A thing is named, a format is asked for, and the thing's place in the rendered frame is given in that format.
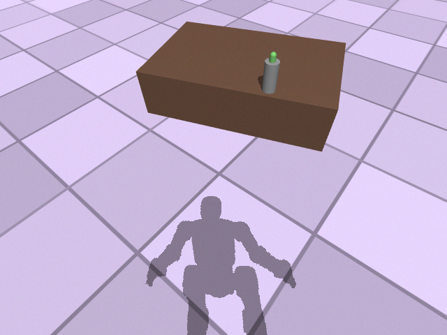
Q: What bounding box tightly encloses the bottle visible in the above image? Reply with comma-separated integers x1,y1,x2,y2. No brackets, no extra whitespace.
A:
262,52,280,94

